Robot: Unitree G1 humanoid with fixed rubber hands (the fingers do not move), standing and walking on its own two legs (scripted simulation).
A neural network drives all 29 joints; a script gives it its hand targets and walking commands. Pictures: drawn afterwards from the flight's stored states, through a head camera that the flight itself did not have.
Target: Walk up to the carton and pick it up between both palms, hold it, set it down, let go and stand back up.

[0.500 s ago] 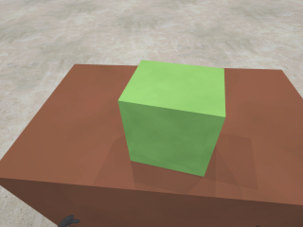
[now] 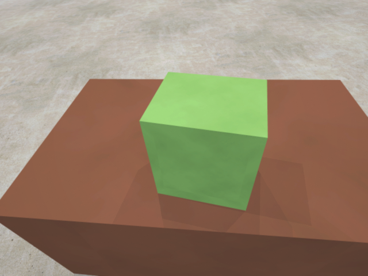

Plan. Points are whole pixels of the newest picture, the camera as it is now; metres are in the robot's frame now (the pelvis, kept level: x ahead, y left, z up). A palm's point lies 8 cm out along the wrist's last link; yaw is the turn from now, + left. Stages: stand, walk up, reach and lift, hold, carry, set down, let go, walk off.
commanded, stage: stand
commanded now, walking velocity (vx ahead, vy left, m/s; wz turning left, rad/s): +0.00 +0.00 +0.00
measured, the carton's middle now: (207, 141) +0.49 -0.03 +0.01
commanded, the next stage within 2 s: none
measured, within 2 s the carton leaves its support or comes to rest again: neither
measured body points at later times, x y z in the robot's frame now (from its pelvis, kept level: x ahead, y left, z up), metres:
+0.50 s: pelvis +0.00 +0.00 +0.00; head +0.00 -0.01 +0.45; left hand +0.07 +0.30 -0.12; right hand +0.07 -0.31 -0.13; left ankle -0.02 +0.15 -0.74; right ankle +0.04 -0.14 -0.74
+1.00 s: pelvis +0.00 -0.01 +0.00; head +0.01 -0.02 +0.45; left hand +0.08 +0.30 -0.11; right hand +0.07 -0.31 -0.13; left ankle -0.02 +0.15 -0.74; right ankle +0.04 -0.14 -0.74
